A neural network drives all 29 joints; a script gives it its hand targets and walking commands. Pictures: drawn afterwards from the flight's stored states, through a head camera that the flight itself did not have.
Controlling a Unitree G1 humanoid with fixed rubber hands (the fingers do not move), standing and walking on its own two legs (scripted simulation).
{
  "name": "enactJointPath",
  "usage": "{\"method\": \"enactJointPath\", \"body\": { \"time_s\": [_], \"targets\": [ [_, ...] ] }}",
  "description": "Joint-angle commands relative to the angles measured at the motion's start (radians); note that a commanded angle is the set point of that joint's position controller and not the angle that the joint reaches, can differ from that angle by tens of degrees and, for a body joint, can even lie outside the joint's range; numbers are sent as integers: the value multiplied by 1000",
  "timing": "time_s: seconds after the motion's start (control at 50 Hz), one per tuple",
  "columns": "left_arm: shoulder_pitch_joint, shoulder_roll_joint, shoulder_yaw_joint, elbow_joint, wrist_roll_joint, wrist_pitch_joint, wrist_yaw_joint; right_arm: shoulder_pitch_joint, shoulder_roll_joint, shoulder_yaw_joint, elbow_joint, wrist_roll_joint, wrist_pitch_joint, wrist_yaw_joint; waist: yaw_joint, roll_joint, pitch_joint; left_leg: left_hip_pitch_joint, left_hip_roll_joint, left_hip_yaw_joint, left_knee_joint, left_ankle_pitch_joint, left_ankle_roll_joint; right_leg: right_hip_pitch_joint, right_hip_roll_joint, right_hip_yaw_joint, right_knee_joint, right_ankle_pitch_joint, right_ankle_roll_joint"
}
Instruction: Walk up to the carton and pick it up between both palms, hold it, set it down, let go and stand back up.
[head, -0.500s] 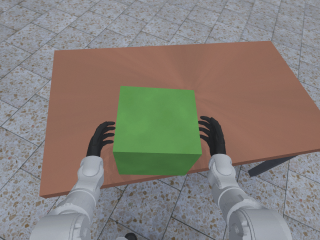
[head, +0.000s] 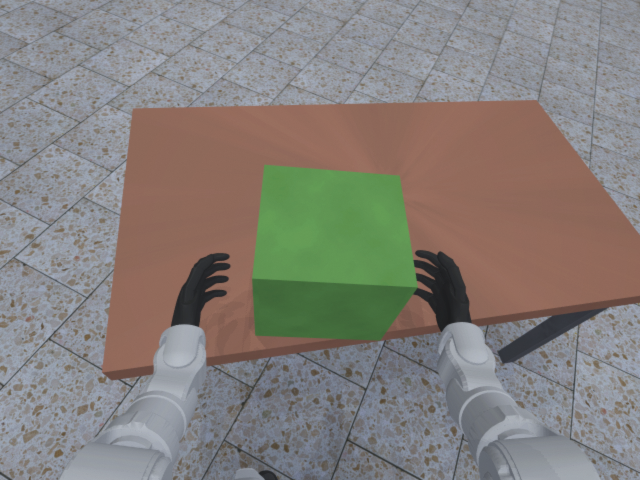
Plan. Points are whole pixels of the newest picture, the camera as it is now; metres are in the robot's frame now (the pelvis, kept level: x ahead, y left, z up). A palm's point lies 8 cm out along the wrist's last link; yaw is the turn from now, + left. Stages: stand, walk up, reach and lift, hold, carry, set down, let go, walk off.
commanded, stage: set down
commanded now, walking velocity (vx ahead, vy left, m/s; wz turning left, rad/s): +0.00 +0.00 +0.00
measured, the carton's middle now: (325, 257) +0.47 +0.01 -0.07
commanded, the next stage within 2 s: none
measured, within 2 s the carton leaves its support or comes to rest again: neither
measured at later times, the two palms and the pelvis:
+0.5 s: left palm (185, 362) +0.28 +0.18 -0.05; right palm (484, 370) +0.30 -0.20 -0.03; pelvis +0.02 -0.02 +0.01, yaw +1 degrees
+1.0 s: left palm (167, 418) +0.22 +0.19 -0.05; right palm (502, 423) +0.24 -0.21 -0.03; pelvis +0.02 -0.02 +0.02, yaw +2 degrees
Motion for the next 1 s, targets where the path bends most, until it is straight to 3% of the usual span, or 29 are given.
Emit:
{"method": "enactJointPath", "body": {
  "time_s": [0.0, 0.06, 0.12, 0.26, 0.52, 0.72, 0.86, 0.98],
  "targets": [
    [-256, 87, -36, -360, -67, -63, 13, -229, -276, 14, -182, 37, -67, 15, 34, 151, -513, 863, 79, -257, -103, 59, -183, -73, -17, -117, -15, -30, -32],
    [-260, 86, -52, -409, -82, -77, 16, -216, -271, -7, -203, 16, -73, 22, 21, 153, -526, 854, 76, -259, -103, 47, -186, -79, -20, -109, -14, -45, -30],
    [-142, 66, -61, -490, -80, -84, 15, -110, -264, 1, -242, 25, -91, 28, 20, 153, -539, 901, 73, -256, -93, 126, -192, -49, -17, -107, -24, 8, -33],
    [123, 42, -23, -518, -35, -65, -10, 105, -233, 57, -291, 54, -130, 31, 47, 120, -465, 940, 53, -232, -96, 258, -173, 87, -17, -96, -79, 119, -30],
    [183, 127, -17, -451, -89, -116, -63, 229, -155, 111, -418, 18, -157, 24, 29, 47, -229, 785, 0, -175, -111, 97, -108, 214, -49, -54, -107, 62, -29],
    [416, 148, 21, -574, -74, -123, -84, 466, -126, 143, -480, 41, -186, 5, 47, 39, -174, 834, -17, -165, -126, 204, -104, 350, -44, -37, -133, 178, -34],
    [442, 173, -9, -639, -118, -118, -80, 522, -98, 150, -579, 43, -191, 7, 48, 24, -69, 847, -14, -159, -149, 112, -96, 348, -47, -36, -158, 63, -45],
    [423, 184, -47, -623, -143, -102, -58, 519, -84, 126, -590, 43, -166, 14, 38, 13, 41, 839, 9, -173, -189, -82, -83, 334, -62, -29, -161, -90, -60]
  ]
}}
